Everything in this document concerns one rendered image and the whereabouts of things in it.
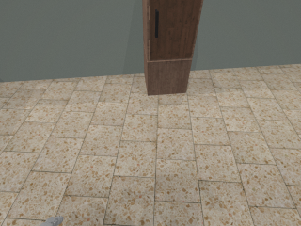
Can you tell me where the cupboard door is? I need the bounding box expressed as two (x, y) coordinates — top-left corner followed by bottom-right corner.
(150, 0), (201, 60)

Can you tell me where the handle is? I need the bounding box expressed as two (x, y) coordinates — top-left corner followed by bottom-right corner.
(155, 9), (159, 38)

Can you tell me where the robot left hand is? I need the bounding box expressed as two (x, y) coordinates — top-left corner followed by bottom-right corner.
(40, 216), (64, 226)

